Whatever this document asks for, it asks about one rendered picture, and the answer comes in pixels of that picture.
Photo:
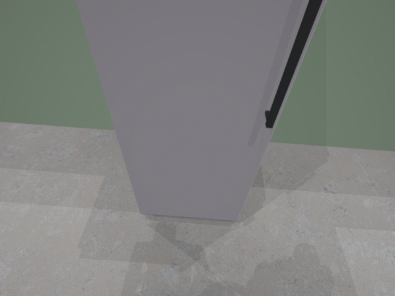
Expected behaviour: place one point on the fridge door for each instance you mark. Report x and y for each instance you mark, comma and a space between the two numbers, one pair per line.
187, 84

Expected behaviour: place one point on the handle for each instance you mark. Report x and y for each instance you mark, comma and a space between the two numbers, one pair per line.
298, 46

